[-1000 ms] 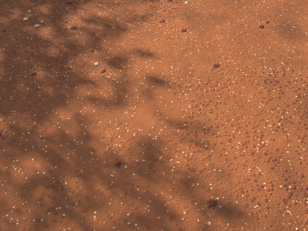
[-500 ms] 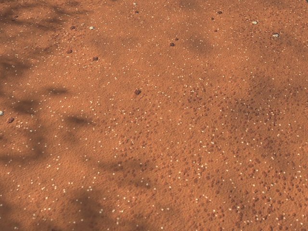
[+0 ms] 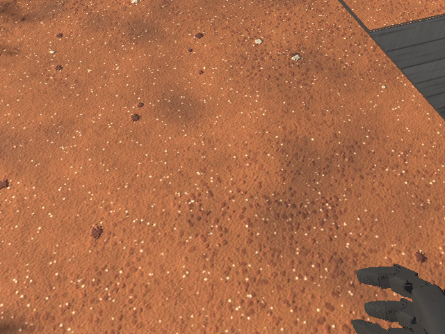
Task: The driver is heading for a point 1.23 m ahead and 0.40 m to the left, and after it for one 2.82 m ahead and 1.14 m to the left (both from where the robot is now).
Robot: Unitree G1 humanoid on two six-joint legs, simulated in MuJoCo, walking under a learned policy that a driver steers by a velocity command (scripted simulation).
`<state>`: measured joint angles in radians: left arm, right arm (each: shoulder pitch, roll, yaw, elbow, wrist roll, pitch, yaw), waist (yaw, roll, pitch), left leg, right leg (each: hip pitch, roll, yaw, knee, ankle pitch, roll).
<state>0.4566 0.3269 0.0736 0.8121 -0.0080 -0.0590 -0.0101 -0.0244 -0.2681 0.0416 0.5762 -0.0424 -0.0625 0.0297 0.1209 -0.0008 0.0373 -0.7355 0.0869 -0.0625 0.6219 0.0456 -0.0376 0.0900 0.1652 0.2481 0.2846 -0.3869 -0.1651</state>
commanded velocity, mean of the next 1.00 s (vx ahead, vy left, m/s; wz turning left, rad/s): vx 0.67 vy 0.00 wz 0.42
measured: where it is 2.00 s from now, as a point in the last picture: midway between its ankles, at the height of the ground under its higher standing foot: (223, 196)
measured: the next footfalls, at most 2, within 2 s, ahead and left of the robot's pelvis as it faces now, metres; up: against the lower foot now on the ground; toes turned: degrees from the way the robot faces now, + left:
left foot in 0.06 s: +0.28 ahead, +0.15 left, +0.00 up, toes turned -9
right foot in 0.46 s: +0.58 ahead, -0.13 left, +0.00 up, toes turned +1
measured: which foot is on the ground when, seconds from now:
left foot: up 0.00-0.04, down 0.06-0.46, up 0.48-0.82, down 0.84-1.00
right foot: down 0.00-0.08, up 0.10-0.44, down 0.46-0.80, up 0.82-1.00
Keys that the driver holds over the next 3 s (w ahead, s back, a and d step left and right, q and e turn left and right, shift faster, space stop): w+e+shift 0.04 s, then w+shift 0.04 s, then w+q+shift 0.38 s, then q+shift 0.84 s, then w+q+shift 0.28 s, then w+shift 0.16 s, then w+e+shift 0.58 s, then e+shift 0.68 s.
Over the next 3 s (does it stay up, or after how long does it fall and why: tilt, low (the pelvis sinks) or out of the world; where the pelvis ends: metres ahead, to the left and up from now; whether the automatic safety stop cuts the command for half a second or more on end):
stays up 1.19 0.76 0.00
